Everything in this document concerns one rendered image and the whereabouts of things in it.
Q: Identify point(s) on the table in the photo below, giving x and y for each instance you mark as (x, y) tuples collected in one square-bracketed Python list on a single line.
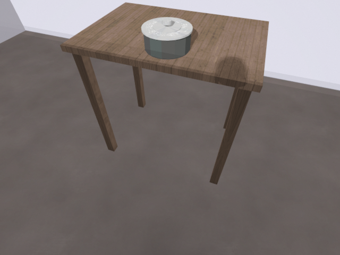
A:
[(225, 50)]

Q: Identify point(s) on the pot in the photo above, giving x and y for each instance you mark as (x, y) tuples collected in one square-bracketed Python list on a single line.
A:
[(167, 50)]

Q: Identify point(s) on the lid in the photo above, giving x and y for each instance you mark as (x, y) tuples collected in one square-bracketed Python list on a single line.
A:
[(179, 29)]

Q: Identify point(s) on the knob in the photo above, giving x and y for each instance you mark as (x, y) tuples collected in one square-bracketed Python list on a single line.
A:
[(166, 21)]

